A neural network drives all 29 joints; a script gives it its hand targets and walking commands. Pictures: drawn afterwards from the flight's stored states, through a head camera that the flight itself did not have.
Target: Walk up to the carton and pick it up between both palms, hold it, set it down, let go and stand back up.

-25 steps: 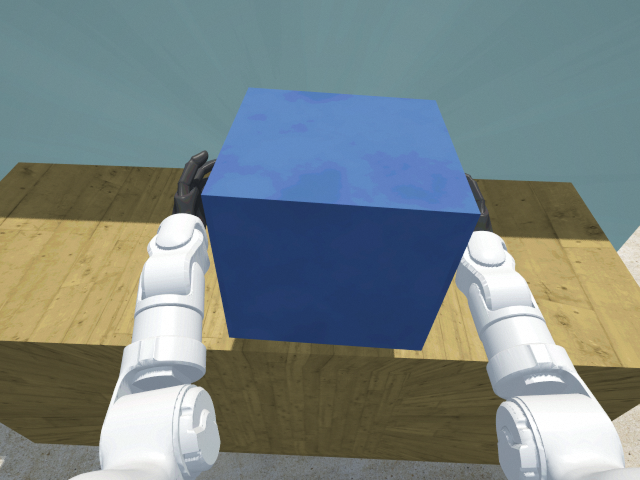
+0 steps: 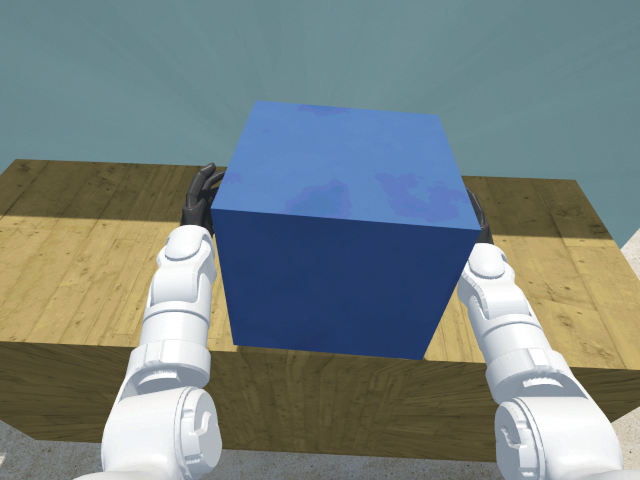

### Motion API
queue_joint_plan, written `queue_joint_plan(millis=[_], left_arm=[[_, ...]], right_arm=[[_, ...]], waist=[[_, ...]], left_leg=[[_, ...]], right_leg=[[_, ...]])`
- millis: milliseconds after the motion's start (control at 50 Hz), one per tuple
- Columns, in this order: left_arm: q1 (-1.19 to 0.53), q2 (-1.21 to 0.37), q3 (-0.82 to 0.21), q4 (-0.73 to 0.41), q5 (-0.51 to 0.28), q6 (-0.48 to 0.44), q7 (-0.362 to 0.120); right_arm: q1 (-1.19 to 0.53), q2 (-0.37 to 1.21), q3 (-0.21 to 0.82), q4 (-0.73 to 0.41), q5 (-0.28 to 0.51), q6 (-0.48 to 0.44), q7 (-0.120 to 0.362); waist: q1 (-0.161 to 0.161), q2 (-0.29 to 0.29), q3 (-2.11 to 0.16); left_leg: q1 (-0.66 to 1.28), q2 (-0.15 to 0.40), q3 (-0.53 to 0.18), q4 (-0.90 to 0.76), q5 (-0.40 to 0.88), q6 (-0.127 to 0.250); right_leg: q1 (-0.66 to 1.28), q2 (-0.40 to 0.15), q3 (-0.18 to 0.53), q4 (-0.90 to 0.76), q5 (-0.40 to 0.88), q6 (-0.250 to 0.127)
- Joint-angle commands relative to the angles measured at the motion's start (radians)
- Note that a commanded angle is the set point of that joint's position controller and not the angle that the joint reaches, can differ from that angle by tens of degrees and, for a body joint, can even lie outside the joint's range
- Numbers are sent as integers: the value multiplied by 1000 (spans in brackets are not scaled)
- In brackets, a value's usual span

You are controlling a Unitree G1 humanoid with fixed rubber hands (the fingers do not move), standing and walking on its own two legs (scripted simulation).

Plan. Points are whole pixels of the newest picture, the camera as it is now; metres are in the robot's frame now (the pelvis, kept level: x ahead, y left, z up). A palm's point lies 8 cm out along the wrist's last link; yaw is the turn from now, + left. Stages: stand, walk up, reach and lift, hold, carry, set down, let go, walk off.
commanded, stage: set down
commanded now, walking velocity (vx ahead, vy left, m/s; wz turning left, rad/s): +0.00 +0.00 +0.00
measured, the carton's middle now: (337, 228) +0.43 -0.01 +0.07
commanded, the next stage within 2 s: none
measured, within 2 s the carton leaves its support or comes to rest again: neither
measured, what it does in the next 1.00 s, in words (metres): stands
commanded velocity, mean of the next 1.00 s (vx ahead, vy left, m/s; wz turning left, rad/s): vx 0.00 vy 0.00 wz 0.00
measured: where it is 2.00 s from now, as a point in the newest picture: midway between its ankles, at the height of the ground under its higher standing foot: outside the picture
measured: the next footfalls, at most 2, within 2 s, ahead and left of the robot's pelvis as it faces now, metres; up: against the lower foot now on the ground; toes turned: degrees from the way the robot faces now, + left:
none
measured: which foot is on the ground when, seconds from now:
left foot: down 0.00-1.00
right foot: down 0.00-1.00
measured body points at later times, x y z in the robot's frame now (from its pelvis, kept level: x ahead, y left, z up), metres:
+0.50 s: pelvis +0.03 +0.00 +0.00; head +0.05 +0.02 +0.45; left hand +0.45 +0.17 +0.09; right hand +0.42 -0.19 +0.08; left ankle +0.01 +0.14 -0.74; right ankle +0.01 -0.09 -0.74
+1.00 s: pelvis +0.03 +0.00 +0.00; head +0.05 +0.02 +0.45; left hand +0.44 +0.17 +0.06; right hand +0.41 -0.19 +0.05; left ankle +0.01 +0.14 -0.74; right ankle +0.01 -0.09 -0.74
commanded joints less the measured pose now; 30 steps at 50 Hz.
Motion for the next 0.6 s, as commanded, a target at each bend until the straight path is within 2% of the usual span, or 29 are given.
queue_joint_plan(millis=[0, 40, 60, 100, 120, 140, 160, 180, 200, 220, 240, 260, 280, 300, 320, 340, 360, 380, 400, 420, 440, 480, 500, 520, 540, 560, 580], left_arm=[[-728, -485, -358, 23, -42, -157, -124], [-741, -482, -360, 2, -35, -172, -132], [-727, -474, -356, -1, -29, -180, -129], [-703, -471, -330, 40, -19, -183, -136], [-729, -463, -327, 51, -14, -189, -139], [-677, -440, -311, 68, -4, -186, -141], [-669, -460, -333, 47, -9, -188, -145], [-650, -453, -312, 47, 4, -192, -142], [-668, -465, -326, 62, -7, -199, -148], [-658, -468, -346, 49, -9, -201, -146], [-659, -481, -367, 25, -15, -209, -143], [-673, -478, -370, 5, -22, -215, -137], [-641, -476, -338, 54, 3, -212, -139], [-632, -487, -347, 43, -1, -219, -138], [-640, -506, -382, 31, -19, -224, -136], [-651, -497, -375, 40, -13, -230, -132], [-636, -503, -384, 18, -12, -241, -131], [-603, -507, -392, 39, -14, -239, -129], [-609, -504, -389, 43, -17, -247, -128], [-628, -524, -417, -10, -33, -258, -121], [-621, -511, -412, 28, -19, -258, -123], [-591, -517, -415, 26, -16, -261, -116], [-595, -500, -388, 92, 6, -254, -124], [-585, -485, -365, 89, 16, -252, -130], [-572, -481, -368, 103, 9, -248, -134], [-584, -483, -368, 88, 12, -251, -132], [-590, -477, -355, 108, 13, -251, -136]], right_arm=[[-877, 600, 133, -306, -52, -180, 173], [-853, 624, 156, -312, -58, -187, 172], [-832, 614, 158, -288, -54, -192, 171], [-868, 612, 168, -304, -53, -200, 163], [-834, 610, 161, -257, -66, -191, 161], [-806, 602, 158, -246, -69, -192, 161], [-804, 614, 160, -276, -72, -202, 156], [-804, 612, 176, -282, -63, -209, 156], [-792, 609, 168, -272, -68, -209, 151], [-773, 627, 178, -257, -69, -214, 146], [-773, 634, 199, -282, -57, -220, 148], [-792, 618, 187, -294, -46, -229, 151], [-762, 618, 183, -260, -59, -224, 153], [-760, 626, 200, -264, -51, -229, 151], [-775, 642, 198, -302, -48, -243, 149], [-782, 620, 189, -282, -52, -252, 151], [-738, 634, 206, -275, -47, -251, 150], [-755, 631, 205, -288, -42, -262, 147], [-746, 628, 214, -286, -43, -268, 144], [-762, 629, 222, -315, -32, -279, 146], [-728, 628, 203, -263, -49, -272, 143], [-732, 615, 209, -273, -39, -283, 145], [-698, 611, 193, -187, -54, -265, 145], [-697, 606, 183, -188, -52, -267, 146], [-691, 596, 177, -209, -64, -270, 144], [-690, 602, 166, -193, -61, -273, 147], [-689, 594, 160, -164, -61, -266, 148]], waist=[[-99, 21, -542], [-82, 33, -563], [-98, 34, -545], [-87, 16, -567], [-93, 21, -547], [-85, 13, -505], [-101, 7, -544], [-75, -1, -553], [-103, 8, -571], [-110, 19, -575], [-105, 18, -586], [-110, 38, -603], [-96, 35, -578], [-93, 30, -596], [-109, 29, -619], [-112, 30, -622], [-114, 36, -643], [-104, 32, -652], [-113, 25, -669], [-111, 43, -697], [-127, 59, -649], [-97, 51, -654], [-115, 56, -565], [-117, 47, -551], [-119, 35, -554], [-112, 57, -554], [-121, 58, -519]], left_leg=[[40, -50, 64, -101, 58, 8], [48, -48, 69, -106, 88, 9], [50, -46, 61, -100, 121, 5], [5, -54, 59, -97, 124, 12], [-7, -46, 64, -111, 105, 12], [-10, -49, 66, -112, 87, 20], [11, -48, 67, -103, 135, 10], [-1, -51, 62, -98, 150, 16], [-7, -52, 70, -95, 162, 14], [-4, -51, 64, -86, 204, 6], [15, -50, 64, -79, 247, -3], [44, -46, 54, -71, 261, -7], [36, -46, 61, -68, 253, -10], [41, -46, 63, -65, 277, -8], [34, -48, 58, -59, 308, -12], [53, -43, 53, -45, 337, -19], [58, -45, 60, -42, 370, -24], [54, -46, 56, -38, 395, -26], [47, -46, 53, -23, 397, -23], [71, -41, 45, -16, 456, -34], [71, -41, 44, -17, 457, -42], [71, -38, 52, -8, 481, -40], [58, -41, 56, -23, 424, -38], [36, -41, 58, -37, 370, -28], [36, -43, 60, -38, 380, -27], [37, -44, 64, -37, 387, -30], [23, -40, 60, -39, 354, -27]], right_leg=[[475, -31, -2, -79, 366, 83], [491, -38, -2, -67, 421, 88], [515, -42, 3, -58, 472, 88], [545, -50, 14, -50, 545, 102], [551, -51, 14, -54, 529, 95], [543, -59, 23, -50, 531, 102], [555, -49, 11, -35, 573, 108], [569, -55, 16, -36, 610, 111], [576, -55, 14, -23, 653, 109], [587, -56, 12, -16, 702, 108], [599, -49, 13, -16, 735, 106], [561, -38, 8, -19, 710, 105], [566, -43, 8, -24, 709, 104], [573, -41, 7, -17, 737, 103], [578, -39, 5, -16, 770, 103], [542, -38, 1, -10, 787, 99], [579, -37, 8, 0, 857, 105], [569, -33, 7, -2, 862, 102], [573, -39, 13, 5, 895, 104], [557, -30, 6, 6, 904, 97], [547, -31, 3, 4, 888, 99], [535, -24, 2, 6, 902, 96], [533, -34, 6, -6, 871, 94], [553, -40, 8, -12, 842, 95], [545, -35, 1, -5, 852, 102], [549, -35, 5, -8, 849, 93], [544, -42, 6, -12, 817, 95]])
